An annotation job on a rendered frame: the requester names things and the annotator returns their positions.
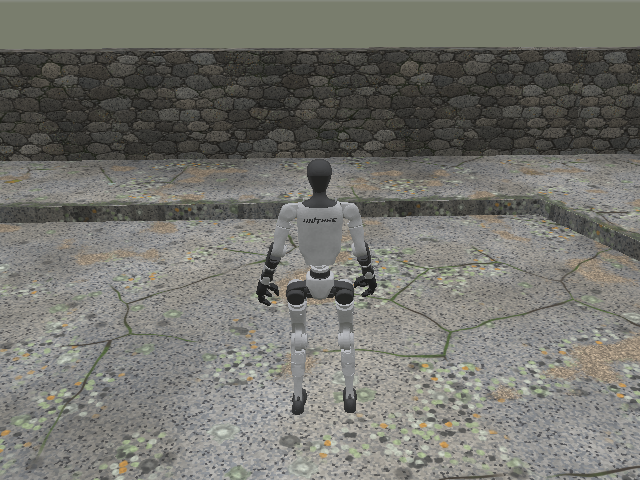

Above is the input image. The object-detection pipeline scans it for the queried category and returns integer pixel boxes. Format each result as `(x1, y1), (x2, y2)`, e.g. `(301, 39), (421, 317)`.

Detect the left robot forearm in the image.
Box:
(259, 242), (281, 285)

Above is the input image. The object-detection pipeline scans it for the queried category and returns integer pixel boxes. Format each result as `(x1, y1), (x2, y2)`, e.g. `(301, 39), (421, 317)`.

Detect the humanoid robot torso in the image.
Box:
(296, 198), (343, 300)

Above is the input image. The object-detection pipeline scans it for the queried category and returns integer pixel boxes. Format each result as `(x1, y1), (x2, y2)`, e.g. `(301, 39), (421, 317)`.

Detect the robot right hand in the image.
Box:
(354, 275), (377, 297)

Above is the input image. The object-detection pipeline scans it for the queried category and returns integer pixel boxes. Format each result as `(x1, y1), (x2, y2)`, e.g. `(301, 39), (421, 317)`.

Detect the robot right upper arm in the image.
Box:
(340, 202), (367, 257)

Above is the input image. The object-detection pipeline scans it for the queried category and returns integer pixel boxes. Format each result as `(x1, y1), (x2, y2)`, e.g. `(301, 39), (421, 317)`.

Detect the robot left upper arm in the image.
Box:
(271, 202), (299, 258)

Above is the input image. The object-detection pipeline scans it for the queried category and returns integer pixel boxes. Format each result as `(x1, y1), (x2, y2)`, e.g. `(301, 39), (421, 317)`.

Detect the left robot foot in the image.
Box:
(292, 388), (307, 415)

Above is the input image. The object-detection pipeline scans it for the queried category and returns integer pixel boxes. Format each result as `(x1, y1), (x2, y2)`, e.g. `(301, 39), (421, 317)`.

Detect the robot left hand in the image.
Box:
(256, 280), (279, 306)

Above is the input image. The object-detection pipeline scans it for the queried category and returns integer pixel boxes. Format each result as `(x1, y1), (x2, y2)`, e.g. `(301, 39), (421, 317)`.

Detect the right robot forearm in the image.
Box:
(357, 241), (375, 279)

